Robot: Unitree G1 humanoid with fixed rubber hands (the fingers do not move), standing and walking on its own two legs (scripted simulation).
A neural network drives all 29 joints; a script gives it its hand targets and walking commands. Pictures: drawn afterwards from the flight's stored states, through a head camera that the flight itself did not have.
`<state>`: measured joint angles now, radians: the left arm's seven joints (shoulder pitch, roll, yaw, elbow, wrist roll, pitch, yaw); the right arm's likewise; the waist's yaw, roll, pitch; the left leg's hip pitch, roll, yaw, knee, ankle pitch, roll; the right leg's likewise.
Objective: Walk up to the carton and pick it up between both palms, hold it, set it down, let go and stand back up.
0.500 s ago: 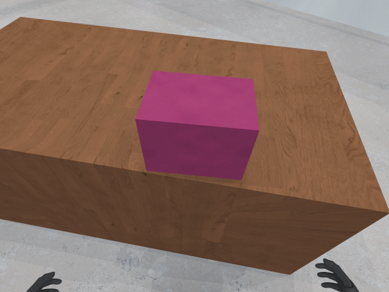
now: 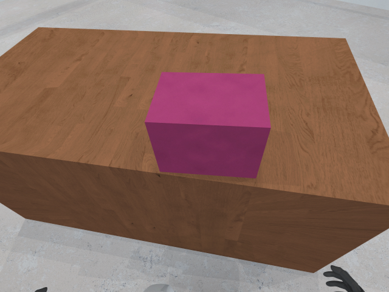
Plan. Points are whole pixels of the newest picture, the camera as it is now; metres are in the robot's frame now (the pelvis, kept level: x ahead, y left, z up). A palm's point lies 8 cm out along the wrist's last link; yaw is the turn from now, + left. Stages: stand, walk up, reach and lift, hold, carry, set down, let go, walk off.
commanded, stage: walk up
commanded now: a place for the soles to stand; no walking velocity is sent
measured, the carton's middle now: (209, 125) +0.49 -0.01 +0.04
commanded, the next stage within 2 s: none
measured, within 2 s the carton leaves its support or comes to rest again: neither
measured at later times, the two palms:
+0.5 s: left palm out of the picture +0.04 +0.41 -0.14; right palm out of the picture +0.12 -0.22 -0.03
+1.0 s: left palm out of the picture +0.07 +0.37 -0.07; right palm out of the picture +0.14 -0.27 -0.10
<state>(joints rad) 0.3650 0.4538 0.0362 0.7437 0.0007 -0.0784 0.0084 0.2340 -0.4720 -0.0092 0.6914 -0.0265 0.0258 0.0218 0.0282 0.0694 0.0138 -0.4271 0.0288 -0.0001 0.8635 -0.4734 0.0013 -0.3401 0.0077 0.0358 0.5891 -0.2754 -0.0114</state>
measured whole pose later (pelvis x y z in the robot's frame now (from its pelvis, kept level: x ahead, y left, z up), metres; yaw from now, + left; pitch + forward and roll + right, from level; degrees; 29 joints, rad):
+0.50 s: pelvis +0.00 +0.10 +0.00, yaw +0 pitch -3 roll -3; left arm 0.38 0.46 0.04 0.74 0.00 0.02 0.00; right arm 0.25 -0.43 -0.01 0.70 -0.03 -0.04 0.00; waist 0.02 -0.10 0.08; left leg -0.31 0.01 0.02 0.66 -0.30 0.05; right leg -0.37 0.03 0.07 0.99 -0.41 0.00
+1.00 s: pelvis +0.03 +0.04 +0.00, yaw -3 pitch +0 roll +2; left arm 0.42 0.45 0.04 0.74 0.00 -0.04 -0.02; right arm 0.25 -0.44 -0.01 0.70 -0.03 -0.03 0.00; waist 0.02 0.03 0.06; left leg -0.42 0.01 0.06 0.85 -0.54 0.05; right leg -0.34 0.01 0.07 0.65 -0.32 -0.03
